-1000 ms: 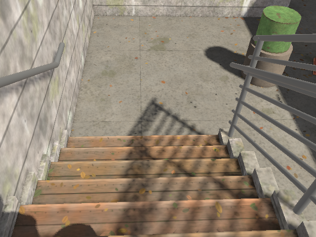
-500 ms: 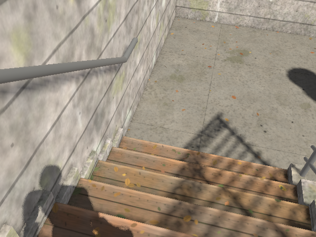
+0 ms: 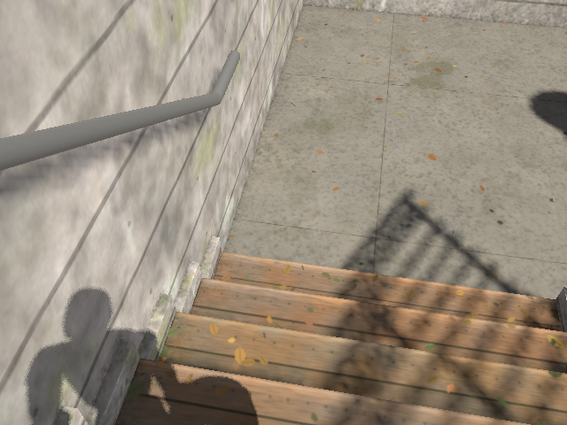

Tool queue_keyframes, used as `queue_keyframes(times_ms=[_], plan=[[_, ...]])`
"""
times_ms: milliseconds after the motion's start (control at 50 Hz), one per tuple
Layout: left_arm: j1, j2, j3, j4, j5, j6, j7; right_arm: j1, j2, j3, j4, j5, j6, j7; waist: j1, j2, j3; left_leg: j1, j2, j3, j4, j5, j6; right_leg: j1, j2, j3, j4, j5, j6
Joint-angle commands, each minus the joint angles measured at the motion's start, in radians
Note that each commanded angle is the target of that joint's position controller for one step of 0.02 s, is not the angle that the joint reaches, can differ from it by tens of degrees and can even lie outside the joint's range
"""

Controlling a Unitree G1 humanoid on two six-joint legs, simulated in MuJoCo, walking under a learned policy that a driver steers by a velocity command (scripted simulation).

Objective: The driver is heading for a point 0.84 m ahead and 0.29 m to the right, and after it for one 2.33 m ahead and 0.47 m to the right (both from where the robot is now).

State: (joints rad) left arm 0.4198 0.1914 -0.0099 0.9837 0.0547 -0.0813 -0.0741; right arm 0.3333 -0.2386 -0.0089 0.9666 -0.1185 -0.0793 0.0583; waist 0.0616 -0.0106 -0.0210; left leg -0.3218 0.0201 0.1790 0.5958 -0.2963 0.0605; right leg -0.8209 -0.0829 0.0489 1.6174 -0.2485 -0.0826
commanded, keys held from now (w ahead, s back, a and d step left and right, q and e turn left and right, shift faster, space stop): w+e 0.30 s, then e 0.56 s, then no key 0.14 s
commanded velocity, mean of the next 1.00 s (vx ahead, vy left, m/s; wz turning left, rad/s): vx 0.26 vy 0.00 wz -0.54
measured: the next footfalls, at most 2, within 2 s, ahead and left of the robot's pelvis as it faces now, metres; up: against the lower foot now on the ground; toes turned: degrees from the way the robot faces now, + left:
right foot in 0.44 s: +0.33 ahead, -0.20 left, -0.17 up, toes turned -25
left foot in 0.94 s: +0.62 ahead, +0.00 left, -0.34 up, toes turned -30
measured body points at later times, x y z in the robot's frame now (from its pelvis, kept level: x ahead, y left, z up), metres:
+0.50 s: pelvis +0.27 -0.09 -0.14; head +0.28 -0.10 +0.31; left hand +0.49 +0.07 -0.27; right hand +0.04 -0.21 -0.28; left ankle +0.07 +0.10 -0.64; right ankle +0.30 -0.19 -0.90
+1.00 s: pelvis +0.48 -0.04 -0.34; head +0.49 -0.04 +0.11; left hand +0.59 +0.17 -0.48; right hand +0.44 -0.32 -0.45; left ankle +0.59 +0.02 -1.07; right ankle +0.31 -0.17 -0.83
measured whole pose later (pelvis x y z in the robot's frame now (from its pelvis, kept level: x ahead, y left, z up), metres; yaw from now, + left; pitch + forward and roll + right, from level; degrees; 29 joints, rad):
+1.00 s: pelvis +0.48 -0.04 -0.34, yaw -34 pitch +2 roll -2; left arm 0.47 0.21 -0.03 0.87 0.05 -0.05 -0.04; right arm 0.26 -0.27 -0.04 0.77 -0.05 -0.04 0.06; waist 0.05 0.03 -0.02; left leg -0.38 0.04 0.01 0.51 -0.20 0.04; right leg -0.69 0.05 0.19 1.81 -0.88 0.07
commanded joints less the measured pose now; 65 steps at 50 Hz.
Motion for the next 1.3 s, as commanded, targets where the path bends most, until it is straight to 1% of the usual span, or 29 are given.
queue_keyframes(times_ms=[20, 60, 140, 220, 380, 400, 440, 460, 480, 500, 520, 540, 580, 600, 620, 680, 780, 840, 920, 940, 960, 980, 1000, 1040, 1100, 1140, 1180, 1240, 1300], plan=[[0.081, 0.002, 0.009, 0.006, 0.024, 0.004, -0.017, 0.135, 0.027, 0.026, 0.005, 0.014, -0.053, -0.038, -0.016, 0.043, 0.114, -0.144, 0.322, -0.207, -0.303, 0.242, 0.194, -0.015, -0.064, 0.071, -0.391, 0.378, -0.015], [0.146, -0.012, 0.008, 0.038, 0.038, -0.003, -0.042, 0.08, -0.039, 0.005, 0.013, -0.009, -0.057, -0.036, 0.034, 0.068, 0.043, -0.155, 0.292, -0.165, -0.197, 0.31, 0.2, 0.042, -0.037, 0.073, -0.343, 0.426, -0.01], [-0.127, 0.025, 0.01, -0.071, 0.043, 0.003, -0.018, 0.296, 0.069, 0.051, 0.137, -0.01, -0.068, -0.074, -0.096, 0.063, 0.12, 0.244, 0.375, -0.229, -0.141, 0.238, 0.182, -0.294, -0.074, 0.17, -0.669, 0.61, -0.011], [-0.23, 0.034, 0.009, -0.077, 0.034, 0.017, -0.028, 0.342, 0.081, 0.073, 0.161, -0.024, -0.059, -0.052, -0.107, 0.054, 0.205, -0.011, 0.3, -0.056, -0.119, 0.078, 0.12, 0.098, -0.052, 0.001, -0.845, 0.77, -0.014], [-0.495, 0.023, 0.008, -0.135, 0.065, 0.034, -0.012, 0.442, -0.02, 0.004, 0.204, 0.025, 0.006, -0.132, -0.231, 0.048, 0.228, 0.342, 0.352, -0.101, 0.123, 0.302, 0.043, 0.187, -0.03, -0.106, -1.342, 0.461, 0.011], [-0.418, 0.024, 0.014, -0.09, 0.064, 0.023, -0.003, 0.436, -0.017, -0.004, 0.206, 0.025, 0.012, -0.13, -0.21, 0.025, 0.18, 0.345, 0.308, -0.056, 0.259, 0.339, 0.019, 0.298, -0.021, -0.123, -1.393, 0.506, 0.011], [0.0, 0.147, 0.085, 0.071, 0.041, -0.006, 0.021, 0.325, -0.034, 0.002, 0.175, -0.012, 0.034, -0.067, -0.005, -0.03, 0.014, -0.025, 0.213, 0.033, 0.621, 0.194, -0.059, 1.0, 0.011, -0.201, -1.413, 0.903, -0.033], [0.224, 0.263, 0.126, 0.125, 0.059, -0.002, 0.026, 0.295, 0.025, 0.014, 0.158, 0.007, 0.044, -0.011, 0.079, -0.18, -0.185, -0.36, 0.104, 0.055, 0.957, -0.349, -0.121, 1.478, -0.088, -0.07, -1.238, 1.216, -0.138], [0.377, 0.378, 0.159, 0.15, 0.03, 0.012, 0.031, 0.316, 0.061, 0.018, 0.074, 0.031, 0.032, 0.04, 0.085, -0.231, -0.543, -0.483, 0.075, -0.042, 1.376, -0.635, -0.16, 1.855, -0.285, 0.135, -0.909, 1.644, -0.339], [0.399, 0.337, 0.161, 0.139, 0.03, 0.008, 0.055, 0.037, -0.007, -0.002, -0.045, 0.075, 0.001, 0.039, 0.175, -0.14, -0.442, -0.752, 0.071, -0.09, 1.455, -0.695, -0.183, 1.826, -0.324, 0.221, -0.925, 1.644, -0.368], [0.264, 0.286, 0.154, 0.077, 0.008, 0.006, 0.076, -0.135, -0.032, 0.001, -0.147, 0.1, -0.03, 0.011, 0.158, -0.096, -0.353, -0.841, 0.124, -0.143, 1.413, -0.72, -0.171, 1.622, -0.333, 0.194, -0.963, 1.333, -0.343], [0.123, 0.209, 0.121, 0.025, 0.01, 0.003, 0.063, -0.16, -0.088, -0.018, -0.167, 0.098, -0.042, -0.018, 0.086, 0.014, -0.231, -0.753, 0.172, -0.168, 1.299, -0.674, -0.15, 1.286, -0.328, 0.176, -1.005, 1.166, -0.316], [-0.107, 0.072, 0.057, -0.048, 0.009, -0.013, 0.042, -0.02, -0.022, -0.015, -0.124, 0.054, -0.038, -0.065, -0.099, 0.083, 0.056, -0.418, 0.204, -0.258, 0.745, -0.261, -0.094, 0.531, -0.244, 0.101, -1.128, 0.824, -0.235], [-0.097, 0.126, 0.073, -0.07, 0.003, -0.025, 0.034, 0.023, -0.017, -0.023, -0.123, 0.064, -0.029, -0.085, -0.137, -0.06, 0.114, -0.319, 0.13, -0.182, 0.767, -0.175, -0.086, 0.36, -0.184, 0.08, -1.179, 0.853, -0.26], [-0.113, 0.127, 0.063, -0.1, -0.008, -0.038, 0.028, 0.104, -0.03, -0.033, -0.082, 0.064, -0.021, -0.071, -0.154, -0.056, 0.082, -0.196, 0.089, -0.175, 0.579, 0.1, -0.077, 0.223, -0.165, 0.068, -1.213, 0.793, -0.284], [-0.212, 0.204, 0.074, -0.2, 0.042, -0.048, 0.022, 0.184, -0.01, -0.024, -0.095, 0.051, -0.022, -0.024, -0.205, -0.056, -0.021, -0.024, 0.019, -0.15, 0.675, 0.356, -0.088, 0.033, -0.082, 0.077, -1.036, 0.664, -0.241], [0.233, 0.018, 0.021, -0.039, 0.002, -0.036, 0.107, -0.293, -0.015, 0.014, -0.234, 0.014, 0.021, 0.0, 0.112, 0.023, 0.014, -0.706, 0.134, -0.361, 0.094, 0.611, -0.124, 0.636, -0.145, 0.395, -0.727, 0.055, -0.155], [-0.001, 0.18, 0.029, -0.152, 0.058, 0.02, 0.075, -0.168, -0.029, 0.014, -0.228, 0.06, 0.025, 0.021, -0.009, -0.068, 0.063, -0.081, 0.058, -0.239, 0.013, 0.815, -0.082, 0.022, -0.051, 0.356, -0.785, -0.32, -0.163], [-0.036, 0.213, 0.016, -0.167, 0.041, 0.019, 0.049, 0.016, -0.177, -0.075, -0.227, 0.1, 0.032, -0.029, -0.089, -0.08, 0.047, 0.324, 0.021, -0.136, -0.264, 0.629, -0.039, 0.032, -0.021, 0.304, -0.542, -0.152, -0.041], [0.0, 0.227, 0.018, -0.15, 0.066, 0.02, 0.024, 0.088, -0.275, -0.121, -0.215, 0.101, 0.034, -0.046, -0.13, -0.004, -0.043, 0.471, 0.073, -0.172, -0.262, 0.675, 0.054, 0.04, 0.03, 0.268, -0.319, -0.183, 0.033], [0.201, 0.063, -0.006, -0.144, 0.019, 0.007, -0.001, 0.081, -0.38, -0.139, -0.242, 0.084, 0.031, -0.046, -0.052, 0.292, -0.327, 0.787, 0.281, -0.314, 0.092, 1.356, 0.31, -0.149, 0.179, 0.042, 0.186, -0.558, 0.134], [0.25, 0.109, 0.008, -0.201, -0.049, 0.012, 0.016, 0.163, -0.373, -0.13, -0.254, 0.061, 0.029, 0.005, -0.095, 0.381, -0.384, 0.805, 0.429, -0.58, 0.028, 1.379, 0.416, -0.388, 0.266, 0.018, 0.632, -0.754, 0.164], [0.135, 0.11, 0.01, -0.237, -0.051, 0.029, 0.047, 0.214, -0.308, -0.111, -0.215, 0.028, 0.034, 0.037, -0.131, 0.222, -0.303, 0.721, 0.486, -0.667, -0.028, 1.114, 0.398, -0.548, 0.258, 0.07, 0.78, -0.642, 0.158], [-0.003, 0.096, -0.009, -0.3, -0.014, 0.017, 0.095, 0.065, -0.212, -0.062, -0.242, 0.068, 0.019, 0.054, -0.051, 0.1, -0.055, 0.301, 0.442, -0.651, -0.191, 0.408, 0.339, -0.552, 0.143, 0.125, 0.65, -0.33, 0.156], [0.133, -0.012, -0.055, -0.267, -0.026, 0.045, 0.037, 0.043, -0.052, 0.009, -0.182, 0.06, 0.006, 0.03, 0.036, 0.039, 0.064, -0.059, 0.327, -0.511, -0.328, 0.095, 0.206, -0.305, 0.054, 0.098, 0.585, -0.183, 0.172], [0.134, 0.022, -0.05, -0.276, -0.054, 0.066, -0.025, -0.117, -0.133, 0.025, -0.224, 0.094, -0.004, 0.021, 0.067, 0.029, 0.04, -0.233, 0.194, -0.37, -0.343, -0.014, 0.056, -0.133, 0.075, -0.006, 0.571, -0.127, 0.25], [0.012, 0.099, -0.031, -0.345, -0.078, 0.065, -0.042, -0.107, -0.24, 0.014, -0.229, 0.079, -0.027, 0.002, 0.013, 0.071, 0.009, -0.18, 0.167, -0.343, -0.33, -0.006, -0.017, -0.127, 0.074, -0.055, 0.602, -0.188, 0.28], [-0.053, 0.095, -0.043, -0.358, -0.083, 0.041, -0.026, 0.016, -0.211, 0.04, -0.192, 0.061, -0.032, 0.017, -0.073, 0.085, 0.011, 0.134, 0.248, -0.452, -0.302, 0.103, -0.017, -0.252, 0.041, 0.077, 0.431, -0.212, 0.27], [-0.044, 0.108, -0.035, -0.332, -0.067, 0.021, -0.022, 0.069, -0.226, 0.031, -0.155, 0.091, -0.02, 0.039, -0.099, 0.1, 0.041, 0.207, 0.258, -0.495, -0.33, -0.158, 0.026, -0.268, 0.04, 0.064, 0.344, -0.333, 0.246]])
Keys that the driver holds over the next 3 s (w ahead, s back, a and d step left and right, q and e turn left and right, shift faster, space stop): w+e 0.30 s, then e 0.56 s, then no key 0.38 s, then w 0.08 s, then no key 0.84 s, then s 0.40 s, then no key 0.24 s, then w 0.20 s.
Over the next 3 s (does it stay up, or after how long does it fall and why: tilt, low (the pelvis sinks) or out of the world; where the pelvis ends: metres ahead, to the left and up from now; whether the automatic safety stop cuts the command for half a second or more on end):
stays up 0.44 -0.07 -0.24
